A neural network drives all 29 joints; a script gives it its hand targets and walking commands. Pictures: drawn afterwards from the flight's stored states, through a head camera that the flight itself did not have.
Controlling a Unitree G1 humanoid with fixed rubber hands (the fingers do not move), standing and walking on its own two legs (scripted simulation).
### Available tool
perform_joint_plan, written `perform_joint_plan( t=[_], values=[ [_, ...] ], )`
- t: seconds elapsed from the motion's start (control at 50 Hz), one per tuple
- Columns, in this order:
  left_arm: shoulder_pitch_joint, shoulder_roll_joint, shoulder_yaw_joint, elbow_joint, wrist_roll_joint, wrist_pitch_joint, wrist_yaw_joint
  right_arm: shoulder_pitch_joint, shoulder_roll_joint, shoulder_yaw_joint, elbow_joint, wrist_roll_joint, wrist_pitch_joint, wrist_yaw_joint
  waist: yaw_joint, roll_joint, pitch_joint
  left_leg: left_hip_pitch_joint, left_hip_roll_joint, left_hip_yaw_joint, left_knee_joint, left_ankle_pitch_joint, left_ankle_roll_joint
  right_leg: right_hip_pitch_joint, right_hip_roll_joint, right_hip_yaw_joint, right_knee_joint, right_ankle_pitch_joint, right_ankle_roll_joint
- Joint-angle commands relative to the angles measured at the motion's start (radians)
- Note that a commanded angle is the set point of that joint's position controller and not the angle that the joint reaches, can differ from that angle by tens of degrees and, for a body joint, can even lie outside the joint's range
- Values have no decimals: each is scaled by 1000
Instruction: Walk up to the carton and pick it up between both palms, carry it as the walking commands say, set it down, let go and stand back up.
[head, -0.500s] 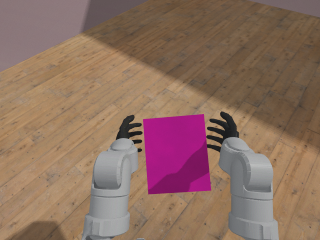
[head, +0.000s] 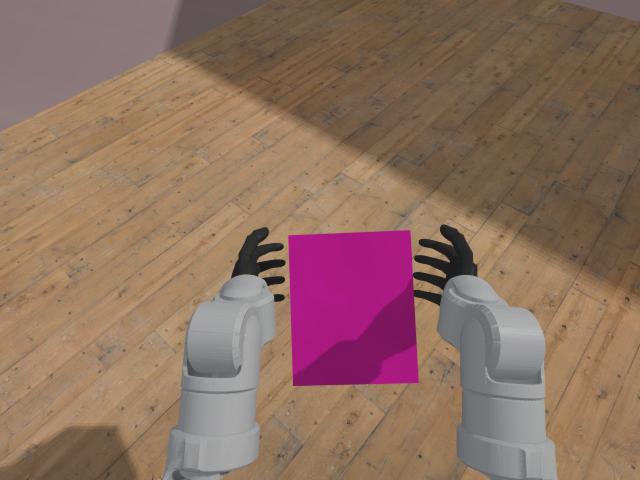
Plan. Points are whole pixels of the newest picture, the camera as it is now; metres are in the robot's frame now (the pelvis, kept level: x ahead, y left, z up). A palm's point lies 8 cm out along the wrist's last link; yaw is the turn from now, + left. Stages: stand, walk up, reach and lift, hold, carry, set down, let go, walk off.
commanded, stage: carry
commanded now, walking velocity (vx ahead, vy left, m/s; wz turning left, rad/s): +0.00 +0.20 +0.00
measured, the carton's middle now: (350, 301) +0.36 -0.02 -0.03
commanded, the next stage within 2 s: hold in 2.00 s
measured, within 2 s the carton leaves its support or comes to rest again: neither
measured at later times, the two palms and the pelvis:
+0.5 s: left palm (225, 310) +0.28 +0.12 +0.10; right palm (448, 314) +0.28 -0.11 +0.09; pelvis -0.03 +0.02 +0.00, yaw +0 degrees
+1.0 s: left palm (215, 370) +0.22 +0.12 +0.10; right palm (463, 372) +0.21 -0.11 +0.10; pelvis -0.08 +0.02 +0.00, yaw +0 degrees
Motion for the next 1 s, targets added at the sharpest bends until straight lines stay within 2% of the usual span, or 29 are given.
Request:
perform_joint_plan(
  t=[0.0, 0.04, 0.06, 0.08, 0.12, 0.14, 0.16, 0.2, 0.22, 0.24, 0.26, 0.3, 0.36, 0.38, 0.4, 0.42, 0.46, 0.54, 0.56, 0.6, 0.64, 0.68, 0.7, 0.74, 0.76, 0.84, 0.88, 0.94, 0.98],
  values=[
    [-395, -998, -398, -188, -305, -61, -203, -386, 1038, 548, -90, 236, -16, 193, 15, 136, -552, 372, 194, -43, 149, 1006, 101, 105, -26, -19, -213, 348, -6],
    [-306, -991, -371, -135, -283, -60, -209, -428, 1017, 568, -160, 247, -18, 196, 21, -173, -593, 36, 98, -6, 235, 264, 27, 423, -226, 198, -156, 1221, -91],
    [-371, -978, -373, -163, -282, -67, -202, -442, 1042, 574, -120, 262, -10, 200, 16, -262, -539, -64, 41, 19, 177, -130, -1, 459, -272, 257, -178, 1339, -130],
    [-378, -982, -387, -138, -279, -50, -206, -415, 1054, 573, -81, 246, 8, 198, 19, -304, -492, -79, 32, 3, 112, -220, 16, 436, -283, 263, -213, 1286, -152],
    [-342, -974, -367, -86, -276, -40, -217, -379, 1031, 554, -67, 220, 13, 193, 0, -344, -493, 60, 50, -4, -97, -5, 11, 361, -206, 155, -163, 1087, -101],
    [-331, -980, -365, -61, -280, -40, -222, -407, 1020, 541, -57, 215, 10, 193, -3, -236, -488, 178, 90, -19, -86, 203, 29, 262, -151, 86, -108, 980, -46],
    [-382, -982, -388, -92, -276, -39, -213, -414, 1041, 534, -43, 230, 9, 201, 3, -51, -533, 292, 158, -72, -54, 557, 47, 195, -97, 35, -60, 701, -16],
    [-368, -1011, -395, -135, -288, -46, -207, -457, 1023, 541, -144, 258, -8, 206, 4, 165, -571, 485, 310, -214, -14, 1221, 126, -9, 38, -37, 4, -25, 33],
    [-406, -986, -405, -158, -284, -49, -201, -405, 1033, 523, -41, 248, 3, 212, 1, 218, -531, 512, 325, -199, -6, 1254, 128, -61, 38, -43, 14, -127, 34],
    [-457, -1014, -433, -213, -312, -51, -204, -384, 1059, 502, -57, 251, -5, 220, 0, 289, -566, 519, 317, -198, -13, 1190, 125, -61, 36, -11, 0, -121, 22],
    [-442, -1023, -416, -173, -296, -47, -201, -419, 1051, 496, -70, 249, -9, 217, 0, 258, -525, 526, 302, -172, -12, 1156, 113, -72, 31, -19, -24, -92, 13],
    [-442, -1021, -445, -178, -299, -37, -200, -357, 1049, 474, -28, 236, -5, 222, 7, 364, -500, 438, 264, -133, -6, 1106, 70, -4, 25, -46, -57, -20, 19],
    [-465, -1013, -430, -181, -312, -42, -206, -339, 1036, 468, -9, 210, 0, 211, 10, 199, -516, 317, 229, -94, 4, 780, 53, 137, -2, -29, -206, 203, 7],
    [-382, -1006, -409, -101, -291, -29, -211, -344, 1007, 475, -34, 198, 3, 210, 12, 85, -522, 311, 203, -83, 15, 711, 49, 187, -48, 12, -225, 398, 8],
    [-402, -1012, -406, -115, -300, -34, -215, -359, 1022, 486, -46, 209, 3, 210, 6, 48, -552, 280, 199, -91, 6, 544, 38, 220, -55, 20, -199, 424, 8],
    [-400, -1011, -401, -64, -285, -26, -210, -352, 1016, 477, -11, 198, 11, 207, 5, 53, -513, 254, 184, -65, 15, 559, 24, 202, -86, 42, -179, 586, -2],
    [-409, -1022, -381, -68, -291, -31, -222, -413, 1051, 521, -45, 223, 12, 213, 6, -131, -511, 197, 157, -63, 19, 351, 21, 234, -115, 71, -194, 714, -13],
    [-372, -995, -327, -26, -265, -36, -218, -444, 1047, 539, -43, 222, 21, 197, 3, -232, -487, 173, 140, -38, 12, 222, 11, 207, -134, 106, -197, 758, -53],
    [-384, -997, -340, -19, -266, -31, -224, -474, 1037, 533, -52, 221, 20, 203, 0, -192, -457, 189, 149, -45, -11, 205, 13, 167, -123, 96, -220, 586, -42],
    [-361, -999, -333, 10, -261, -20, -224, -439, 1023, 524, -28, 208, 26, 201, 5, -133, -427, 185, 162, -65, -25, 285, 22, 134, -86, 88, -236, 446, -27],
    [-437, -1027, -340, -27, -267, -33, -224, -507, 1067, 539, -34, 237, 21, 213, 6, -97, -454, 181, 172, -79, -48, 235, 27, 131, -81, 81, -247, 326, -30],
    [-505, -1022, -373, -100, -287, -39, -219, -464, 1071, 507, 8, 230, 23, 219, 12, 2, -407, 153, 195, -120, -128, 213, 29, 92, -57, 67, -222, 168, -26],
    [-505, -1011, -378, -94, -284, -30, -213, -430, 1053, 466, 48, 217, 30, 221, 11, 91, -382, 170, 208, -132, -144, 190, 29, 37, -35, 67, -224, 142, -35],
    [-521, -1009, -377, -81, -282, -29, -213, -421, 1062, 468, 72, 210, 30, 222, 11, 23, -393, 138, 216, -146, -149, 180, 38, 77, -28, 46, -217, 147, -24],
    [-505, -1012, -370, -61, -272, -20, -216, -445, 1055, 465, 58, 222, 26, 229, 14, 134, -398, 123, 190, -124, -159, 79, 27, 74, -33, 67, -239, 130, -32],
    [-486, -1040, -373, -28, -285, -20, -223, -496, 1048, 477, -1, 216, 15, 222, 13, 14, -404, 105, 204, -155, -185, -8, 33, 83, -22, 72, -256, 100, -25],
    [-456, -1019, -354, 15, -259, -9, -211, -453, 1031, 450, 73, 200, 31, 219, 16, 77, -335, 96, 174, -138, -179, -24, 20, 37, -31, 88, -271, 110, -33],
    [-531, -1037, -385, -36, -288, -15, -214, -464, 1050, 443, 54, 197, 23, 222, 13, 60, -351, 88, 182, -149, -215, -62, 20, 64, 9, 39, -250, 87, -25],
    [-531, -1062, -401, -74, -300, -21, -218, -483, 1077, 468, 15, 218, 18, 224, 18, 65, -380, 131, 175, -135, -187, -5, 23, 64, -15, 82, -273, 125, -33]
  ],
)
